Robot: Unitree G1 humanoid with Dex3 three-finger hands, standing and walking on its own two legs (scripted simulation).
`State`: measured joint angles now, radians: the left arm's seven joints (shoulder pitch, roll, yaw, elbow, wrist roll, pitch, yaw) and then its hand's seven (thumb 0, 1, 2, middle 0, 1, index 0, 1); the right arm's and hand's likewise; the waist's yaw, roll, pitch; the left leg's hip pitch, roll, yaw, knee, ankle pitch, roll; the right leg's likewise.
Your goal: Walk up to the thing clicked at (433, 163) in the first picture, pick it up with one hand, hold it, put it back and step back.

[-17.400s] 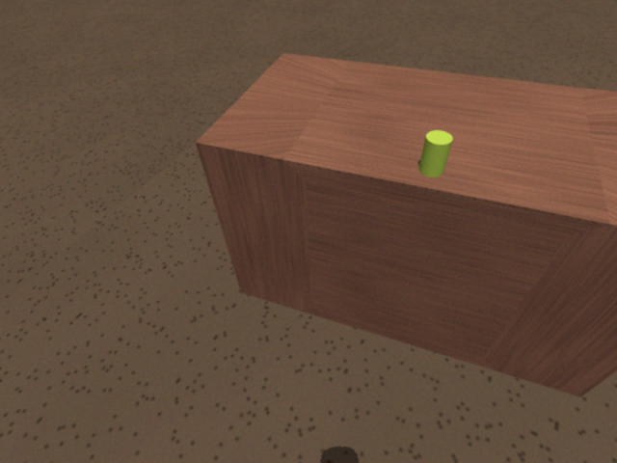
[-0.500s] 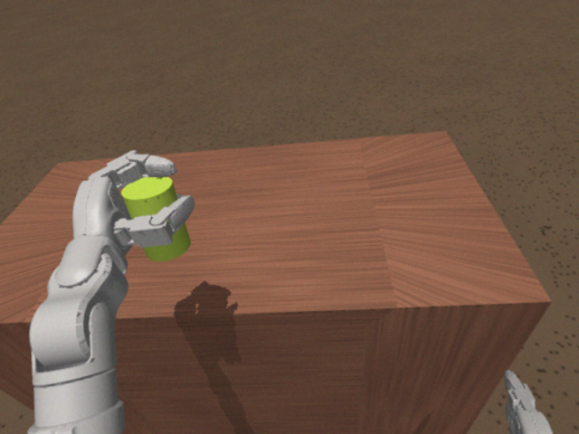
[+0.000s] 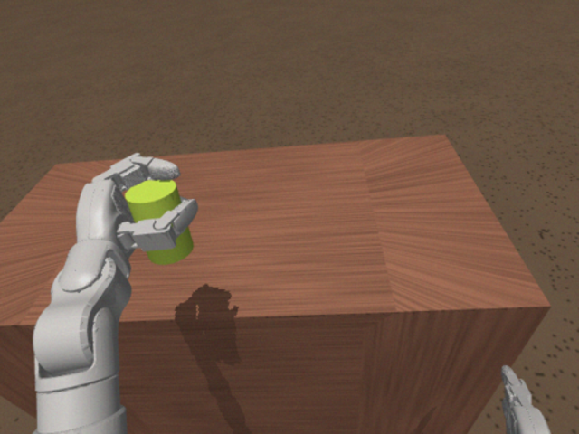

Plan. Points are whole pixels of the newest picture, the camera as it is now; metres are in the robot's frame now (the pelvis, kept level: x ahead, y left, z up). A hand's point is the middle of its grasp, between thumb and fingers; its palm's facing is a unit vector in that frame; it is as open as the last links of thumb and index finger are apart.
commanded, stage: hold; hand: left
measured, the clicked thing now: (161, 221) +0.33 +0.17 +0.21
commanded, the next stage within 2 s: crouch in 0.90 s
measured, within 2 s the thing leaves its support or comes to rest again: neither
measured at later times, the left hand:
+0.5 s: hand (156, 214) +0.32 +0.17 +0.23, palm faces +0.16 -0.99 +0.00, open 7.3 cm
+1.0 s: hand (162, 211) +0.33 +0.17 +0.23, palm faces +0.15 -0.99 +0.00, open 7.3 cm
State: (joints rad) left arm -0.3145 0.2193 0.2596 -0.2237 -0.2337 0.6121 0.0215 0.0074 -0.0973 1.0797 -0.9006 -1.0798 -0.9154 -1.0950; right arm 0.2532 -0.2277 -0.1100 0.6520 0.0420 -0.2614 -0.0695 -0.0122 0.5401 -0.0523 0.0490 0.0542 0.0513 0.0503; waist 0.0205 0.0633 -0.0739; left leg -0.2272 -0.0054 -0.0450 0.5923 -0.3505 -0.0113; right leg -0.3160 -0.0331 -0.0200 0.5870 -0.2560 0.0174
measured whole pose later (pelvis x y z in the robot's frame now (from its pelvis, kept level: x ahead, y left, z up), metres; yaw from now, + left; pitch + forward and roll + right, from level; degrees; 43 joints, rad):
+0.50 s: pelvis +0.00 +0.00 +0.00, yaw +0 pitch -1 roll +0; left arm -0.28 0.22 0.26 -0.24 -0.22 0.59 0.03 0.01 -0.10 1.08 -0.90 -1.08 -0.92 -1.11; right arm 0.25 -0.22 -0.11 0.65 0.04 -0.25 -0.06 -0.01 0.54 -0.05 0.05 0.05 0.05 0.05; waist 0.02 0.06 -0.07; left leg -0.23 -0.01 -0.04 0.60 -0.35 -0.01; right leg -0.32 -0.03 -0.01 0.58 -0.25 0.02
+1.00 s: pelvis +0.00 +0.00 +0.00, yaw +0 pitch -1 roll +0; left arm -0.30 0.22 0.26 -0.22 -0.22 0.59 0.03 0.01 -0.10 1.09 -0.90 -1.07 -0.92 -1.12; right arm 0.26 -0.23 -0.12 0.65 0.04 -0.25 -0.06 -0.01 0.54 -0.05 0.05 0.05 0.05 0.05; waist 0.02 0.06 -0.07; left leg -0.23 0.00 -0.04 0.59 -0.35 -0.01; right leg -0.31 -0.03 -0.02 0.58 -0.25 0.02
